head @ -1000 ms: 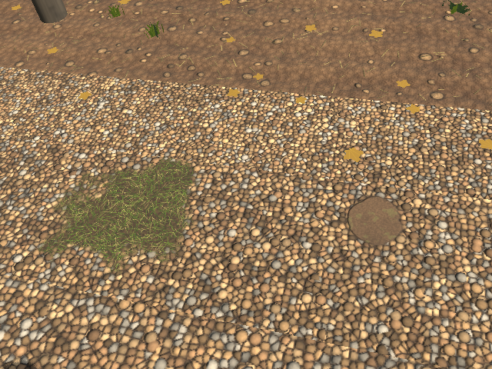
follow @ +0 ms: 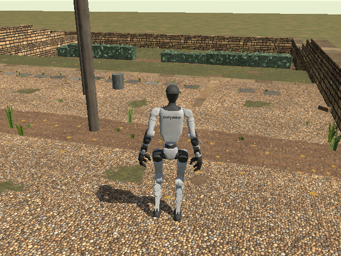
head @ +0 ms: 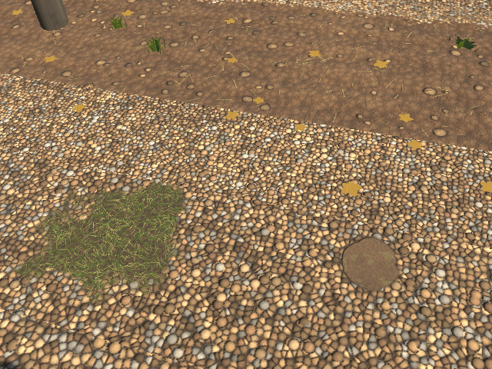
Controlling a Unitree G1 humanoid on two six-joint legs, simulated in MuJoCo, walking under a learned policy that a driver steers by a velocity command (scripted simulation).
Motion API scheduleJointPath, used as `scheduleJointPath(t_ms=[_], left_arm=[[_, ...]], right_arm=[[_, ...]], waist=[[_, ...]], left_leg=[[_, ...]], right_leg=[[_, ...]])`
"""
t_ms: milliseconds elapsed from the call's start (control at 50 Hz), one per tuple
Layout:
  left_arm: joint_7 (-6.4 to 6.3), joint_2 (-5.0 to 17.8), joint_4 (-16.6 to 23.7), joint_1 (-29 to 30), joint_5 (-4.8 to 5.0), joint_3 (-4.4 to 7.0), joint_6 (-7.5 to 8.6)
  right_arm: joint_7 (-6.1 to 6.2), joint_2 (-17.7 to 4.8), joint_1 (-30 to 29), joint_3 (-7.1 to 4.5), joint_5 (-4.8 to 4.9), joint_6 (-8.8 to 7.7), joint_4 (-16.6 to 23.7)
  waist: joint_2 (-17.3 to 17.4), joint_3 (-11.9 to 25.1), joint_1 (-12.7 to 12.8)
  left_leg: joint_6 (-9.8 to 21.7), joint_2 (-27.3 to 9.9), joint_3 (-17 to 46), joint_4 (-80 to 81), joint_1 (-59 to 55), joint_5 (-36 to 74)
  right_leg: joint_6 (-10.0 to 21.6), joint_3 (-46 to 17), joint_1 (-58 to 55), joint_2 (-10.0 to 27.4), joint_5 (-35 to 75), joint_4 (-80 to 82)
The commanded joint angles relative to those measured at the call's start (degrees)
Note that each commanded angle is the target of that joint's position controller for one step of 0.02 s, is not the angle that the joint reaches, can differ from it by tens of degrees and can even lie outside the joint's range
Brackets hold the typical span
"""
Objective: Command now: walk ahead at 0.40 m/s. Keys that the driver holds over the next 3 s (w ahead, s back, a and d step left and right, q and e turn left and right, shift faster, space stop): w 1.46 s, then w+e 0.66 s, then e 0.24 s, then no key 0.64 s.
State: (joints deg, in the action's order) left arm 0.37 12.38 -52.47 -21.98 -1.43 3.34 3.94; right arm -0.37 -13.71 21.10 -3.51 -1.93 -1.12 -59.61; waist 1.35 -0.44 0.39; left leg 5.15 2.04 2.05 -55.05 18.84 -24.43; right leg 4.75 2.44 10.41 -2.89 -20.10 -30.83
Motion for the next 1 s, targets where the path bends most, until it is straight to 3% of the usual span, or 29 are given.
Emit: scheduleJointPath(t_ms=[20,60,100,200,260,300,340,360,380,400,420,440,460,480,520,560,580,600,620,640,680,720,740,780,860,920,960,980,1000], left_arm=[[-0.28,5.7,-0.7,-6.9,0.15,0.78,0.04],[-0.12,4.0,-2.0,-7.5,0.24,0.18,0.55],[-0.06,3.6,-4.0,-10.4,0.64,-0.28,0.85],[-1.19,2.6,-6.4,-12.9,1.13,-1.77,0.94],[-1.52,5.1,-7.0,-11.8,1.09,-1.78,0.94],[-1.45,5.8,-7.5,-10.2,0.8,-1.64,0.89],[-1.7,7.0,-7.7,-8.4,0.71,-1.33,0.33],[-1.43,6.8,-7.3,-7.6,1.02,-1.31,0.1],[-1.28,3.1,-5.9,-9.2,0.67,-1.89,0.11],[-0.26,0.7,-7.1,-15.7,1.93,-1.53,-0.18],[-0.51,6.4,-6.5,-9.3,0.41,-0.38,-0.19],[-0.31,6.6,-4.5,-4.4,0.61,-0.03,0.29],[-0.52,5.5,-4.5,-2.6,0.57,0.13,0.16],[-0.66,4.8,-4.3,-1.6,-0.3,0.29,-0.73],[-0.55,2.5,-4.4,-2.3,-0.91,0.1,-2.67],[-0.1,4.1,-2.0,2.9,-0.96,0.74,-3.47],[0.25,3.6,-1.4,3.8,-1.69,0.42,-4.2],[0.51,3.2,-0.7,5.5,-1.44,0.28,-4.42],[0.77,3.1,-1.7,4.1,-1.37,0.42,-4.62],[1.17,3.6,-1.8,4.1,-1.27,0.68,-4.69],[1.38,6.3,2.2,15.0,-0.6,2.21,-3.98],[1.41,6.9,3.4,17.4,-0.2,2.65,-3.42],[1.5,7.2,4.2,19.6,-0.7,2.71,-3.11],[2.14,6.4,4.9,21.1,-1.27,2.53,-3.1],[3.38,5.0,7.1,26.3,-1.55,1.74,-2.53],[3.54,5.1,10.0,32.1,-0.53,1.16,-1.52],[3.73,4.5,9.9,31.8,0.74,0.52,-1.33],[3.73,4.0,8.9,30.1,0.73,0.24,-1.27],[3.47,3.5,7.1,24.7,0.63,0.04,-1.08]], right_arm=[[-1.23,-2.8,-8.4,-0.29,-0.26,-1.58,5.5],[-1.64,-2.0,-6.7,-0.01,-0.52,-0.52,4.5],[-1.79,-1.5,-10.1,0.37,-0.21,0.12,6.0],[-1.51,0.7,-23.6,2.26,0.07,-0.1,10.5],[-1.53,-1.2,-28.3,2.29,1.16,-0.55,12.5],[-1.08,-2.5,-23.2,1.88,1.43,-0.91,11.3],[-0.32,-5.1,-8.5,0.61,1.44,-1.82,6.6],[0.15,-6.9,0.0,-0.23,0.78,-2.44,4.6],[0.61,-11.8,7.5,-1.46,-0.52,-2.67,3.8],[0.14,-11.1,4.6,-1.64,0.8,-1.83,4.2],[-0.46,-8.5,-1.3,-1.42,1.91,-1.64,4.7],[-0.66,-6.4,-6.7,-0.9,1.71,-2.05,5.9],[-0.69,-4.1,-8.1,-0.43,1.6,-2.67,5.4],[-0.43,-3.1,-7.5,-0.06,1.54,-3.39,4.9],[-0.42,-2.6,-6.0,0.14,1.66,-4.75,3.9],[0.02,-5.2,-4.1,-0.13,1.82,-5.17,3.4],[0.16,-6.7,-2.2,-0.62,1.57,-4.63,2.5],[0.16,-6.5,-1.1,-0.51,1.45,-4.26,2.5],[-0.02,-6.8,0.5,-0.66,0.15,-4.43,2.1],[-0.1,-6.8,1.8,-0.68,0.18,-4.38,2.3],[0.14,-5.4,5.4,-0.17,0.82,-5.43,0.5],[0.86,-6.8,6.5,-0.34,0.95,-6.24,0.2],[1.35,-6.5,6.3,-0.35,0.92,-6.63,-0.4],[1.95,-5.4,6.8,0.24,0.36,-6.59,0.0],[3.19,-4.9,10.8,0.76,-0.76,-6.58,0.5],[3.77,-5.6,13.5,0.76,-1.37,-6.39,0.5],[4.07,-4.9,13.2,0.78,-1.68,-5.63,0.6],[4.27,-3.6,12.9,1.0,-1.53,-5.22,0.3],[4.28,-3.0,13.5,1.42,-1.25,-4.73,0.0]], waist=[[-4.5,-8.2,1.1],[-7.0,-5.9,-0.3],[-6.7,-5.4,-0.4],[-7.0,-8.2,2.1],[-7.0,-9.0,2.3],[-7.8,-4.7,-0.3],[-8.4,2.0,-6.3],[-6.3,6.2,-10.5],[2.3,13.8,-10.9],[11.3,18.0,-6.2],[1.9,7.7,-5.5],[1.5,1.1,-4.0],[-1.3,-2.9,-1.8],[-1.4,-3.5,-0.5],[-0.7,-2.5,1.6],[0.5,-3.7,1.6],[1.1,-2.9,1.4],[0.7,-3.0,1.3],[1.1,-1.3,0.8],[0.7,-1.1,0.7],[1.4,-5.7,-2.0],[1.1,-7.6,-2.5],[2.1,-8.1,-2.6],[1.0,-4.9,-3.6],[0.1,-6.2,-6.4],[0.6,-8.4,-9.3],[1.1,-9.6,-10.3],[0.3,-9.4,-10.4],[-0.6,-7.1,-8.4]], left_leg=[[-0.2,-4.8,-0.3,-8.1,27.6,7.6],[-1.2,-4.5,-3.0,-7.9,23.7,11.7],[-1.6,-4.2,-4.6,-6.5,24.2,14.5],[-1.8,-2.0,-8.6,11.8,19.3,23.3],[-1.1,-0.1,-9.7,20.4,11.6,24.6],[0.9,2.0,-9.2,20.5,4.0,22.6],[3.5,3.4,-7.6,22.3,-8.4,16.4],[5.8,-1.1,-2.8,25.8,-19.9,15.6],[9.3,-15.7,14.7,27.4,-30.0,8.8],[18.5,-25.1,41.5,35.6,-39.1,3.7],[16.1,-22.2,34.7,38.3,-31.0,2.2],[14.8,-20.7,26.3,40.1,-21.1,9.7],[13.6,-18.6,20.7,41.4,-12.8,17.9],[12.2,-16.6,16.5,42.2,-8.6,21.3],[10.8,-14.6,12.2,44.1,-5.5,23.4],[10.2,-13.7,9.8,46.1,-6.5,26.4],[10.3,-13.3,7.7,45.7,-6.3,31.1],[9.6,-12.7,6.1,45.6,-6.8,33.0],[9.6,-12.7,5.0,43.1,-7.5,34.6],[9.6,-12.4,5.7,42.5,-8.5,31.3],[8.7,-12.8,9.9,43.5,-16.3,18.3],[9.1,-12.5,9.5,44.1,-18.2,15.2],[8.8,-12.5,9.0,41.4,-17.3,15.2],[8.6,-11.5,7.6,36.1,-16.9,14.9],[7.7,-11.7,8.4,27.5,-14.7,11.1],[6.9,-12.0,9.4,22.6,-16.3,8.7],[5.0,-10.5,7.0,18.5,-15.2,10.8],[3.7,-8.7,4.9,14.8,-12.7,10.9],[3.5,-7.6,3.2,9.2,-12.0,11.8]], right_leg=[[5.5,-24.7,-13.1,17.4,2.3,20.0],[4.4,-16.2,-10.8,13.9,21.1,18.7],[4.1,-11.9,-10.4,12.9,34.8,17.8],[3.0,-6.7,-6.7,11.0,42.2,19.2],[2.5,-6.5,-6.5,12.1,45.0,20.9],[1.6,-5.4,-10.5,12.9,58.7,15.1],[1.3,-4.2,-12.8,12.9,65.6,-0.5],[1.4,-3.1,-6.8,12.1,56.9,-13.9],[1.4,-0.2,1.8,7.0,26.5,-33.6],[-0.3,-3.6,20.2,-3.4,-10.9,-50.6],[1.2,-7.1,26.5,1.1,-5.2,-50.3],[1.2,-7.4,24.7,3.2,0.0,-46.4],[1.1,-7.7,20.9,5.2,1.0,-42.4],[0.5,-8.1,17.5,6.3,0.9,-38.6],[-0.9,-8.0,13.2,7.0,0.9,-32.4],[-2.2,-6.0,16.1,7.0,3.4,-27.0],[-2.7,-4.4,16.1,7.0,5.3,-26.7],[-3.0,-3.9,17.3,7.4,7.9,-25.2],[-2.4,-3.1,17.6,6.9,14.2,-28.7],[-2.2,-3.8,20.5,7.7,16.1,-29.3],[-2.5,-8.0,34.5,8.8,19.2,-24.7],[-3.3,-7.7,38.0,9.2,22.5,-16.9],[-3.7,-7.5,37.2,9.2,27.5,-14.0],[-3.8,-5.9,34.7,8.4,33.4,-12.1],[-2.5,-4.9,35.0,8.0,40.6,-8.3],[-2.2,-3.9,35.8,8.4,43.1,-3.5],[-2.3,-2.4,29.9,8.4,45.4,3.7],[-2.3,-1.8,22.9,8.2,47.8,7.1],[-1.9,-2.0,14.8,8.5,51.5,11.2]])
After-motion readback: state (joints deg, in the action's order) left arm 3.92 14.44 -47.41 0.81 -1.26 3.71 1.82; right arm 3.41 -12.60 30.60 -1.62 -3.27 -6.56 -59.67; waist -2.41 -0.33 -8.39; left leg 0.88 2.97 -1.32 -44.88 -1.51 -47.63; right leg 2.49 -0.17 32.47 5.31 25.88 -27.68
